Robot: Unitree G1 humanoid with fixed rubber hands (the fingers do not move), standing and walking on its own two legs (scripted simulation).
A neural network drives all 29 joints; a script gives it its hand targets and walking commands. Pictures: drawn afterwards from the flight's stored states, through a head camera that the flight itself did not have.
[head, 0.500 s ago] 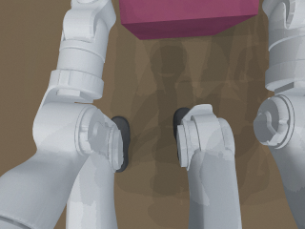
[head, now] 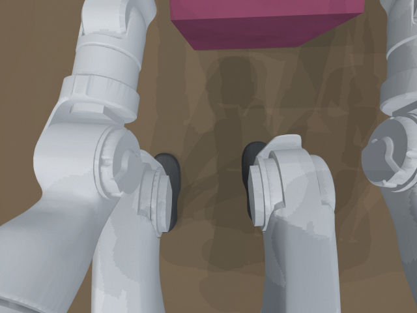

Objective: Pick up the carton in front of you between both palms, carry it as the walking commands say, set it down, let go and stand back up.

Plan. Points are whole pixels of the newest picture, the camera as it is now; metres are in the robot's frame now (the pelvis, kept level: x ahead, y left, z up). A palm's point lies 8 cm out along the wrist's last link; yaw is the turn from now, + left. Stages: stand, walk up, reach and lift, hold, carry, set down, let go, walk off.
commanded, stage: set down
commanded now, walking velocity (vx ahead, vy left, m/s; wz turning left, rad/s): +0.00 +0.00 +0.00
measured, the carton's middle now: out of the picture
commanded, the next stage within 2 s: let go in 1.80 s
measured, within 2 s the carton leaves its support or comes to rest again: neither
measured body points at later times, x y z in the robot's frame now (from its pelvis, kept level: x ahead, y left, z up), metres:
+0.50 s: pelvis +0.01 +0.00 +0.00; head +0.38 -0.07 +0.23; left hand +0.58 +0.04 -0.18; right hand +0.55 -0.28 -0.18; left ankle +0.11 +0.12 -0.34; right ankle +0.12 -0.12 -0.34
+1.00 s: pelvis +0.01 +0.00 +0.03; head +0.37 -0.06 +0.28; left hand +0.61 +0.06 -0.10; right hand +0.56 -0.31 -0.10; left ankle +0.11 +0.12 -0.34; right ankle +0.12 -0.12 -0.34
